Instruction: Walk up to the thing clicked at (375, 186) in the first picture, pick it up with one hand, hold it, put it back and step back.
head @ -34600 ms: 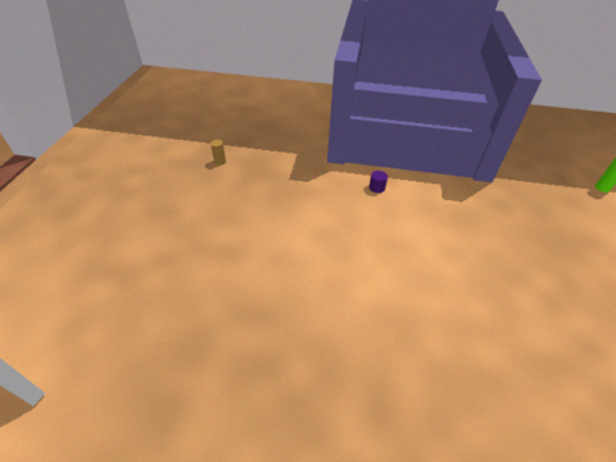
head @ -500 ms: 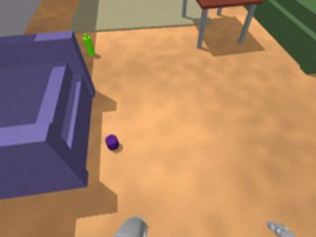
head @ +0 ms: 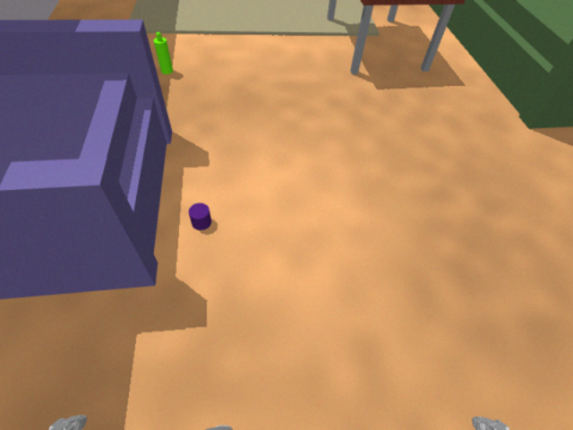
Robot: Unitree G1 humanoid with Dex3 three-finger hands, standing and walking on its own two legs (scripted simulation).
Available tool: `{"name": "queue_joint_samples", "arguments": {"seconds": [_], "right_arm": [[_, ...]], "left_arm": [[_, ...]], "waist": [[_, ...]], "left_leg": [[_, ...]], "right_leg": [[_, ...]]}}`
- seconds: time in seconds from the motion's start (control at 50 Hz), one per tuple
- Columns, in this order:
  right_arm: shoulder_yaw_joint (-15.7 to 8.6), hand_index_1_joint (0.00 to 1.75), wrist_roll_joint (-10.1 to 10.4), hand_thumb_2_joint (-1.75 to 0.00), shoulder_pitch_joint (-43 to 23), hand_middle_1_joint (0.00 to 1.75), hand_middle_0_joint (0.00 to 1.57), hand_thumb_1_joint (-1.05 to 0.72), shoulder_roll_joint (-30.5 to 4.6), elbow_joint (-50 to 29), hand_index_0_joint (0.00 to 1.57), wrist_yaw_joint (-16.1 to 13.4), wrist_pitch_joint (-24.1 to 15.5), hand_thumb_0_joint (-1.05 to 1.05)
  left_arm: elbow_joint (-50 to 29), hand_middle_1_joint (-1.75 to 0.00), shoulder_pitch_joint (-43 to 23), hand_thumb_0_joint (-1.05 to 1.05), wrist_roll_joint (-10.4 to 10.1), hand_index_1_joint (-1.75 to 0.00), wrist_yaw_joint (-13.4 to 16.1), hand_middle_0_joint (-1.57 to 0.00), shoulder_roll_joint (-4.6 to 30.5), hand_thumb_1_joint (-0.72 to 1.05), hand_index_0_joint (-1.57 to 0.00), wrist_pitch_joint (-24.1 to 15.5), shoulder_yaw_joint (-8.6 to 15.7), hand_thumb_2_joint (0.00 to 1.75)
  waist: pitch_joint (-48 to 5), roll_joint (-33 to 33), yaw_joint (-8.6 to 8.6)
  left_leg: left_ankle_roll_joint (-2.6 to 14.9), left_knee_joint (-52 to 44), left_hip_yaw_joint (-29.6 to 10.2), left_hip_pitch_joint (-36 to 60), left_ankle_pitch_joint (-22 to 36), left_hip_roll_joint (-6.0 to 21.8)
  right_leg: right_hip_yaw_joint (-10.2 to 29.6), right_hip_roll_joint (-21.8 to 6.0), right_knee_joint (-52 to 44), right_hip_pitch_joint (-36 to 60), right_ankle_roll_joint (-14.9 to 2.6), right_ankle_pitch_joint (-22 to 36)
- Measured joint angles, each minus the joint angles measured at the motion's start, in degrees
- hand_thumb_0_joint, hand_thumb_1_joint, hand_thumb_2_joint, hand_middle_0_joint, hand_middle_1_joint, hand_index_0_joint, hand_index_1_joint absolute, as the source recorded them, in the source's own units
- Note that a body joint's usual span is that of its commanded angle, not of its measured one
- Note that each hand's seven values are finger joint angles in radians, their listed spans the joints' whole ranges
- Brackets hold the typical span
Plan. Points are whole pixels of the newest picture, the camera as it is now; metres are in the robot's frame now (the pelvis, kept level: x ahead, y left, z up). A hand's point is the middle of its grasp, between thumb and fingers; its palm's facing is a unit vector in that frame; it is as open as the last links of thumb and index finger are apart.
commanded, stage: step back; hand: left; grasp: from above
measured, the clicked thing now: (200, 216) +0.98 +0.33 -0.72
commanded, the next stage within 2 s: stand in 1.12 s
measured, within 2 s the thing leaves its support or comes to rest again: neither
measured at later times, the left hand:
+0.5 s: hand out of the picture +0.00 +0.27 -0.14, palm faces +0.01 -0.92 -0.38, open 7.4 cm
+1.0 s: hand out of the picture +0.05 +0.28 -0.15, palm faces +0.02 -0.93 -0.36, open 7.4 cm
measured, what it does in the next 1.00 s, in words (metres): steps on the spot: right foot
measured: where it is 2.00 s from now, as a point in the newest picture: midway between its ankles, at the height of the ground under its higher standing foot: outside the picture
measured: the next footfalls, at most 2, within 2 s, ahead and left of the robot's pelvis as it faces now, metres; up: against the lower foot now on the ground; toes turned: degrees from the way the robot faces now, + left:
right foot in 0.06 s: +0.01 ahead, -0.12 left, +0.00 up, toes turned +1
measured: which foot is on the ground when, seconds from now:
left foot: down 0.00-1.00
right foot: up 0.00-0.04, down 0.06-1.00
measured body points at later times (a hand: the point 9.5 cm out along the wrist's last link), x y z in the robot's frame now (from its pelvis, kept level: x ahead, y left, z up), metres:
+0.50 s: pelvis -0.06 -0.01 +0.01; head -0.05 -0.01 +0.45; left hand +0.00 +0.31 -0.12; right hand +0.00 -0.31 -0.12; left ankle -0.03 +0.12 -0.73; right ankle -0.05 -0.12 -0.73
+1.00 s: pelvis -0.01 +0.01 +0.01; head +0.00 +0.02 +0.46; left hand +0.05 +0.32 -0.12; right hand +0.10 -0.28 -0.11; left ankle +0.02 +0.13 -0.73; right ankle -0.03 -0.12 -0.73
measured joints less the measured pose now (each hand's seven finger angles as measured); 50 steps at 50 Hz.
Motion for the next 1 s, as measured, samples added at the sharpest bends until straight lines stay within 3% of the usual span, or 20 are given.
{"name": "queue_joint_samples", "arguments": {"seconds": [0.04, 0.08, 0.14, 0.2, 0.28, 0.34, 0.42, 0.48, 0.52, 0.58, 0.64, 0.72, 0.78, 0.88, 0.9, 0.94, 1.0], "right_arm": [[-0.07, 0.30, -0.01, -0.90, -0.93, 0.30, 0.20, -0.90, -0.46, -0.51, 0.20, 0.22, -0.05, 0.00], [-0.39, 0.30, 0.18, -0.90, -2.03, 0.30, 0.20, -0.90, -1.50, -0.19, 0.20, 0.25, 0.25, 0.00], [-0.66, 0.30, 0.82, -0.90, -0.86, 0.30, 0.20, -0.90, -1.12, 1.65, 0.20, 0.07, 0.78, 0.00], [-0.72, 0.30, 1.45, -0.90, 1.23, 0.30, 0.20, -0.90, -1.55, 3.40, 0.20, 0.46, 0.16, 0.00], [-0.75, 0.30, 1.11, -0.90, 4.31, 0.30, 0.20, -0.90, -1.72, 6.13, 0.20, 0.93, -0.65, 0.00], [-1.06, 0.30, 0.62, -0.90, 4.82, 0.30, 0.20, -0.91, -0.47, 8.04, 0.20, 0.98, -1.36, 0.00], [-0.54, 0.30, 0.25, -0.90, 4.93, 0.30, 0.20, -0.90, 1.17, 8.00, 0.20, 1.46, -2.47, 0.01], [-0.12, 0.30, 0.22, -0.90, 4.52, 0.30, 0.20, -0.90, 1.93, 7.69, 0.20, 1.62, -2.79, 0.01], [-0.08, 0.30, 0.69, -0.90, 4.12, 0.30, 0.20, -0.90, 1.68, 7.85, 0.20, 1.52, -2.28, 0.01], [-0.27, 0.30, 0.86, -0.90, 4.09, 0.30, 0.20, -0.90, 1.22, 8.42, 0.20, 1.07, -1.51, 0.01], [-0.67, 0.30, 0.93, -0.90, 3.99, 0.30, 0.20, -0.90, 0.16, 8.61, 0.20, 0.93, -1.86, 0.01], [-1.05, 0.30, 0.84, -0.90, 3.06, 0.30, 0.20, -0.90, -0.76, 8.67, 0.20, 1.09, -2.70, 0.01], [-1.55, 0.30, 0.48, -0.90, 1.64, 0.30, 0.20, -0.91, -0.47, 8.83, 0.20, 0.79, -3.27, 0.00], [-0.47, 0.30, 0.28, -0.90, -0.79, 0.30, 0.20, -0.90, 1.42, 8.54, 0.20, 0.65, -3.48, 0.00], [-0.22, 0.30, 0.31, -0.90, -1.29, 0.30, 0.20, -0.90, 1.70, 8.47, 0.20, 0.62, -3.46, 0.00], [0.14, 0.30, 0.69, -0.90, -2.44, 0.30, 0.20, -0.90, 1.94, 8.69, 0.20, 0.61, -3.15, 0.00], [0.48, 0.30, 1.42, -0.90, -3.70, 0.30, 0.20, -0.90, 2.57, 9.68, 0.20, 0.63, -2.43, 0.00]], "left_arm": [[1.61, -0.30, 1.21, 0.00, 0.23, -0.30, -0.28, -0.21, -0.01, 0.91, -0.21, -0.82, -0.14, 0.89], [4.00, -0.30, 1.71, 0.00, 0.89, -0.30, -0.22, -0.21, -1.31, 0.91, -0.21, -1.76, -0.06, 0.89], [5.68, -0.30, 4.08, 0.01, 1.61, -0.30, -0.67, -0.21, -1.92, 0.91, -0.21, -2.14, -0.51, 0.89], [6.77, -0.30, 5.13, 0.01, 1.73, -0.30, -0.59, -0.21, -2.44, 0.90, -0.21, -2.52, -0.57, 0.89], [6.79, -0.30, 5.11, 0.01, 1.81, -0.30, -1.05, -0.21, -2.21, 0.90, -0.21, -3.05, -0.49, 0.89], [6.80, -0.30, 4.28, 0.01, 1.45, -0.30, -1.13, -0.21, -1.23, 0.90, -0.21, -2.62, -0.67, 0.89], [8.35, -0.30, 4.15, 0.01, 0.52, -0.30, -1.39, -0.21, -0.05, 0.90, -0.21, -2.16, -0.64, 0.89], [9.09, -0.30, 3.77, 0.01, 0.28, -0.30, -1.36, -0.21, 0.69, 0.91, -0.21, -2.90, -0.31, 0.89], [9.61, -0.30, 3.02, 0.01, 0.59, -0.30, -1.10, -0.21, 0.19, 0.91, -0.21, -3.59, -0.19, 0.89], [9.24, -0.30, 2.84, 0.01, 1.15, -0.30, -1.12, -0.21, -0.69, 0.91, -0.21, -4.52, -0.21, 0.89], [8.63, -0.30, 2.59, 0.01, 1.09, -0.30, -0.90, -0.21, -1.79, 0.90, -0.21, -5.09, -0.30, 0.89], [8.37, -0.30, 2.26, 0.00, 0.79, -0.30, -0.97, -0.21, -1.91, 0.90, -0.21, -5.10, -0.94, 0.89], [8.31, -0.30, 1.74, 0.00, 0.33, -0.30, -0.87, -0.21, -1.16, 0.90, -0.21, -4.04, -1.45, 0.89], [9.71, -0.30, 0.74, 0.01, -0.60, -0.30, -0.46, -0.21, -0.38, 0.91, -0.21, -2.39, -1.80, 0.89], [9.95, -0.30, 0.55, 0.01, -0.62, -0.30, -0.41, -0.21, -0.30, 0.91, -0.21, -2.55, -1.82, 0.89], [10.59, -0.30, 0.15, 0.01, -0.46, -0.30, -0.30, -0.21, -0.45, 0.91, -0.21, -3.28, -1.79, 0.89], [11.63, -0.30, 0.23, 0.01, -0.08, -0.30, -0.41, -0.21, -0.85, 0.91, -0.21, -3.86, -1.95, 0.89]], "waist": [[-0.78, 0.28, 0.40], [-0.22, 3.33, 0.16], [-2.25, 2.90, 1.34], [-3.39, 2.57, 1.62], [-4.56, 2.40, 1.48], [-3.73, 0.10, 1.57], [-4.57, -0.71, 0.78], [-4.64, -0.81, 0.15], [-4.40, 0.69, -0.14], [-5.30, 1.55, 0.33], [-4.97, 1.85, 0.95], [-3.97, 1.61, 1.14], [-2.85, 0.10, 0.98], [-3.14, -1.25, 0.92], [-3.13, -1.22, 0.90], [-2.84, -0.53, 0.80], [-3.48, 0.36, 0.68]], "left_leg": [[-0.46, 1.63, 0.88, -1.85, 0.10, 0.71], [-0.41, 4.70, -0.72, -3.38, -1.38, 2.58], [-0.55, 10.27, -4.69, -4.63, -10.31, -1.16], [-0.77, 13.28, -6.28, -3.61, -10.55, -3.37], [-1.18, 4.35, -4.61, 2.34, -11.28, -2.74], [-0.99, -3.15, -3.00, 5.77, -1.73, -4.19], [0.06, -3.92, -2.41, 5.41, -1.34, -3.51], [-0.90, -4.04, -2.49, 5.32, -1.12, -2.43], [-1.88, -2.45, -3.49, 4.90, -1.90, -1.13], [-1.00, 5.16, -4.97, 2.16, -10.32, -2.22], [-0.67, 10.33, -4.05, -0.24, -11.97, -2.76], [-0.77, 2.71, -1.52, 0.78, -7.92, -1.07], [-0.71, -3.52, 0.11, 3.17, 2.58, -1.69], [-0.10, -2.37, 1.53, 3.07, -0.09, -1.40], [-0.20, -2.35, 1.67, 3.10, -0.23, -1.13], [-0.57, -1.66, 1.54, 3.12, -0.80, -0.35], [-1.13, -2.78, 1.37, 4.19, -0.80, 0.51]], "right_leg": [[-1.22, -1.24, -11.82, 5.41, -0.64, 2.44], [-2.59, 0.64, -17.37, 7.88, -1.10, 8.16], [-1.88, 0.14, -16.40, 6.50, -2.04, 8.87], [-2.04, -1.23, -17.31, 6.27, -1.71, 10.02], [-3.77, -2.74, -17.47, 5.74, -1.00, 10.33], [-3.45, -4.96, -15.73, 5.18, -0.40, 9.64], [-2.82, -3.71, -11.52, 3.05, -1.34, 3.16], [-4.01, -3.33, -16.64, 4.49, -1.68, 5.45], [-5.20, -2.15, -20.29, 6.09, -1.54, 12.85], [-5.99, -1.93, -20.69, 6.65, -1.91, 12.50], [-6.36, -2.88, -22.15, 8.20, -1.61, 12.46], [-6.78, -4.14, -21.98, 9.26, -0.31, 11.60], [-6.30, -5.77, -17.33, 8.26, 0.56, 8.60], [-3.16, -4.38, -12.00, 5.22, -1.29, 0.68], [-3.31, -4.31, -13.89, 5.41, -1.40, 1.92], [-3.80, -3.89, -19.24, 6.99, -0.45, 11.03], [-3.95, -3.09, -21.64, 8.50, 0.53, 12.18]]}}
